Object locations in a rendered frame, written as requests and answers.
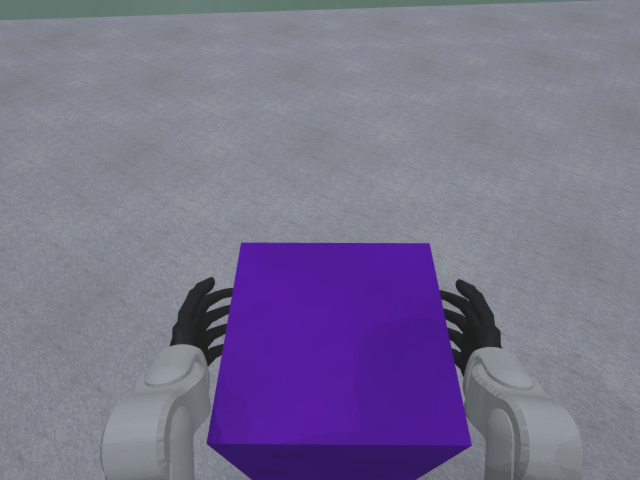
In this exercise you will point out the robot right hand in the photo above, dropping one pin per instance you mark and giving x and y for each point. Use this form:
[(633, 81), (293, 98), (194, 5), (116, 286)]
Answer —
[(478, 325)]

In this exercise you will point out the carton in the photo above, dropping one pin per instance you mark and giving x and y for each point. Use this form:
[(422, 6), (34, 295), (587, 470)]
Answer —
[(337, 365)]

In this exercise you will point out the robot right forearm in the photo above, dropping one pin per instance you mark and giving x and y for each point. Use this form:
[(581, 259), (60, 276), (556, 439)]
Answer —
[(528, 436)]

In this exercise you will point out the robot left forearm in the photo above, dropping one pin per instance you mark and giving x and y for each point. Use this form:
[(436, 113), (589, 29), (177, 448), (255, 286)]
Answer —
[(149, 434)]

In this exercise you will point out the robot left hand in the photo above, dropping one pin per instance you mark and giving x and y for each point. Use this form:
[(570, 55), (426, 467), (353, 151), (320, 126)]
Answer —
[(193, 320)]

